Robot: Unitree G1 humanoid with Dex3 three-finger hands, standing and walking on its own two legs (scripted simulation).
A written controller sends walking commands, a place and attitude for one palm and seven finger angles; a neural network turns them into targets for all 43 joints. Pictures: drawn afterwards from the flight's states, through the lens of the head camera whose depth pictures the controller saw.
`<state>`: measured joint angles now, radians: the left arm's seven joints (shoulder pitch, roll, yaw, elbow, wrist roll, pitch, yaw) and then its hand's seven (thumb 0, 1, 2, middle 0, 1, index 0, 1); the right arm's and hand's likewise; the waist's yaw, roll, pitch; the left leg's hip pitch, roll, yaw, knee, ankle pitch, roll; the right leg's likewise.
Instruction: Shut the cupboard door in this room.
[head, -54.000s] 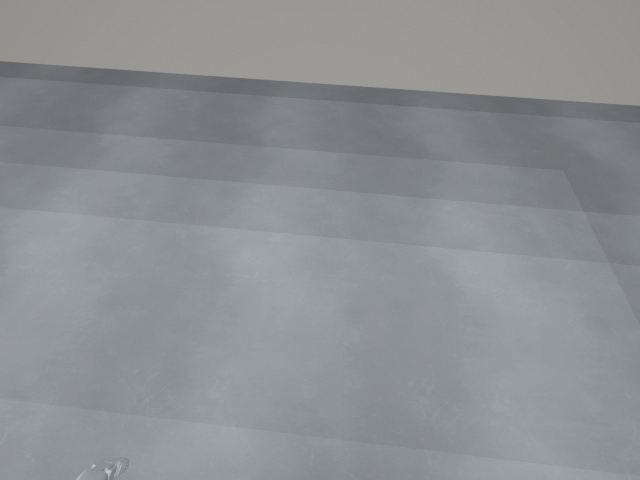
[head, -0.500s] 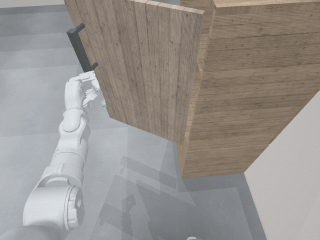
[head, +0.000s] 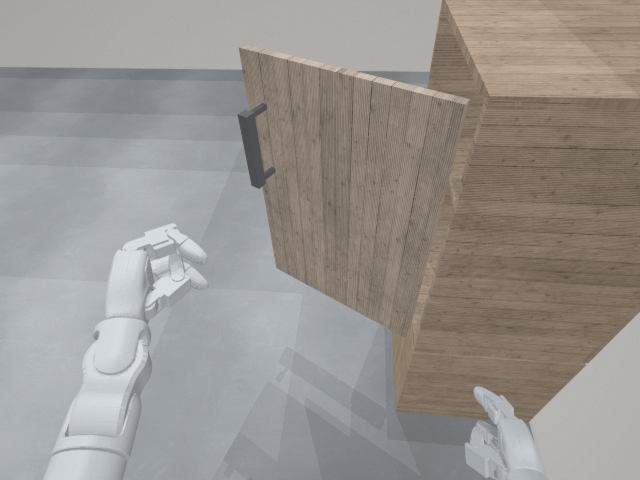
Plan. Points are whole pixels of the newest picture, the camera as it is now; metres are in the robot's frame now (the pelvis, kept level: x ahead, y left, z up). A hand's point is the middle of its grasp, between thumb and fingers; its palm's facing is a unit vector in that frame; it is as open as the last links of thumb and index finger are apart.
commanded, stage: draw the hand back to the body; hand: left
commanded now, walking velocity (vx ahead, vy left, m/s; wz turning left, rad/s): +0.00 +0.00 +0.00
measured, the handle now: (259, 146) +0.68 +0.19 +0.07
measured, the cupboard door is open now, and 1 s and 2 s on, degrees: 61 61 61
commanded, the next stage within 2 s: step back with the hand held close in 0.82 s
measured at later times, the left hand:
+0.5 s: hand (45, 345) +0.19 +0.28 +0.16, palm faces +0.47 -0.76 -0.44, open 6.5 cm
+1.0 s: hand (57, 340) +0.20 +0.27 +0.16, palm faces +0.46 -0.78 -0.43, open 7.4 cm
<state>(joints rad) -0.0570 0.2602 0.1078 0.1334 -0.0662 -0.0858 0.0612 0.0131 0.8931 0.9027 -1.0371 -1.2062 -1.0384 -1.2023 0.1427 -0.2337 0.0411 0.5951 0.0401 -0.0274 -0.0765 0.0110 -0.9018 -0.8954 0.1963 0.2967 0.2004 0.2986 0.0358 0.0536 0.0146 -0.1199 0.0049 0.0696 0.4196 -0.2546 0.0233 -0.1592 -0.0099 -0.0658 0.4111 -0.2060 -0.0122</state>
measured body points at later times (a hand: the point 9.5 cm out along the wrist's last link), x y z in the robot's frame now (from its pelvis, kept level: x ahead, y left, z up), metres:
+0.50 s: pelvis +0.01 +0.01 +0.00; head -0.01 -0.02 +0.45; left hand +0.16 +0.32 +0.18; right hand +0.19 -0.21 -0.10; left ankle -0.01 +0.10 -0.74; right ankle +0.01 -0.11 -0.74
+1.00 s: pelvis +0.01 +0.00 +0.00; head -0.01 -0.02 +0.45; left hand +0.17 +0.31 +0.18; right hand +0.19 -0.22 -0.09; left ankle -0.01 +0.10 -0.74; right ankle +0.01 -0.11 -0.74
